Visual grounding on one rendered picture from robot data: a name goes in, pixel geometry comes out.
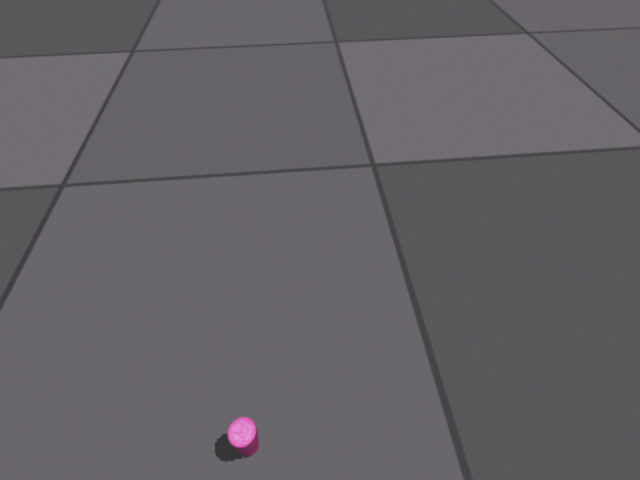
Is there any cup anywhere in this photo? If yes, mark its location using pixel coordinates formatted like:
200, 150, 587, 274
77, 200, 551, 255
228, 417, 259, 456

